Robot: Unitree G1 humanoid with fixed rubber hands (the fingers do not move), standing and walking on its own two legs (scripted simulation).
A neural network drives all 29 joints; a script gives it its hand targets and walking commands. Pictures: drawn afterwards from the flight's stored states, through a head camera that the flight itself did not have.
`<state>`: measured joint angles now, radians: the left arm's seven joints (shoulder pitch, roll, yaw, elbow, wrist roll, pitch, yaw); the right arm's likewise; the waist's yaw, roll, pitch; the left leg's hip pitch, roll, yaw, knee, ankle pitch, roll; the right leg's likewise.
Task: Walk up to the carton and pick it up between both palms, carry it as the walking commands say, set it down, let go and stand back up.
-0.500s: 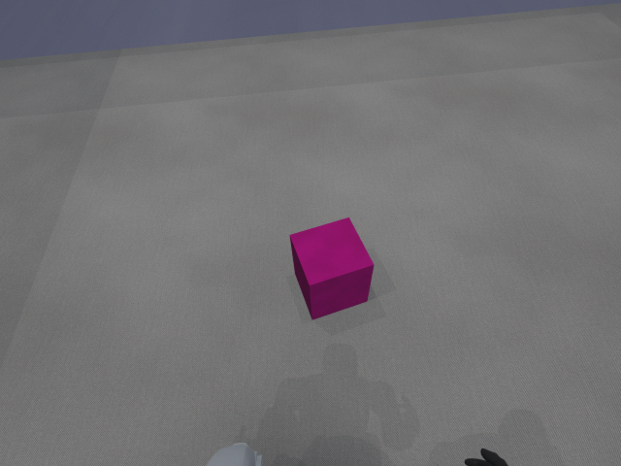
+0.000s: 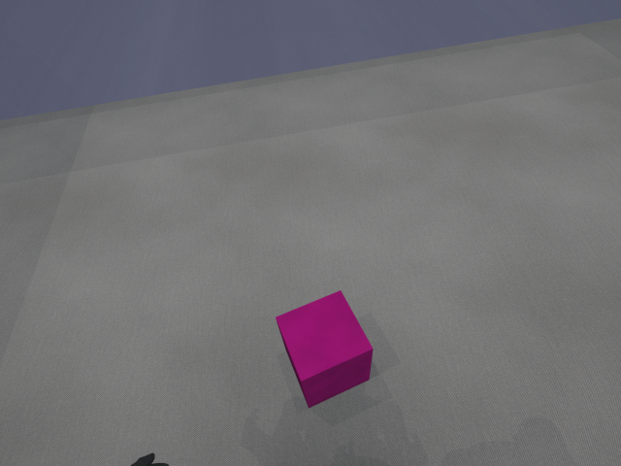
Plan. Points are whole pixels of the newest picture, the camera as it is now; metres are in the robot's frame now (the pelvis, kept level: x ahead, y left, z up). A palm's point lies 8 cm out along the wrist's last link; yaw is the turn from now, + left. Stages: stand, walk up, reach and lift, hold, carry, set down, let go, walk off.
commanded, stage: walk up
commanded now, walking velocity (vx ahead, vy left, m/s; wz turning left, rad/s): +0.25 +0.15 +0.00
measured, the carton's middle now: (324, 350) +0.53 +0.02 -0.64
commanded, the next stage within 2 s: none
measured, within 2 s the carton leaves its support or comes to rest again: neither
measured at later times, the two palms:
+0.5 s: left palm (148, 436) +0.19 +0.26 -0.13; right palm (458, 409) +0.23 -0.19 -0.12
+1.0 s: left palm (136, 443) +0.19 +0.27 -0.13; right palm (467, 439) +0.19 -0.20 -0.11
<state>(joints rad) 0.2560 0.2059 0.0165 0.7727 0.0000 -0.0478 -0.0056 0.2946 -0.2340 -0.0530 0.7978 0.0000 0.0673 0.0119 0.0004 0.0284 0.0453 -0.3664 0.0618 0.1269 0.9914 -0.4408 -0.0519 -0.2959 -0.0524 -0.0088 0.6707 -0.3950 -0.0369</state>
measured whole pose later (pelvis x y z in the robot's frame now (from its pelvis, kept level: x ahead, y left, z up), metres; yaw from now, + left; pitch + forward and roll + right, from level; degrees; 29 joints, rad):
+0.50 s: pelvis +0.13 +0.02 +0.00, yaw -2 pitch +0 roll +2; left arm 0.28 0.20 0.02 0.81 0.00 0.03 0.02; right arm 0.17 -0.15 0.02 0.80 0.00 0.03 -0.01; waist 0.00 -0.03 0.05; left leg -0.29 0.07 0.14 0.57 -0.27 -0.02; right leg -0.23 -0.02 -0.01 0.65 -0.44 -0.01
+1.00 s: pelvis +0.12 +0.05 +0.00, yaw -3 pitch +0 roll -1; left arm 0.28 0.19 0.02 0.82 0.00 0.03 0.02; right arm 0.22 -0.19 -0.02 0.81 0.00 0.05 -0.01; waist 0.00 -0.01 0.06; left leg -0.22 0.06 0.11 0.56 -0.34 0.01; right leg -0.21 0.00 -0.01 0.52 -0.31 -0.01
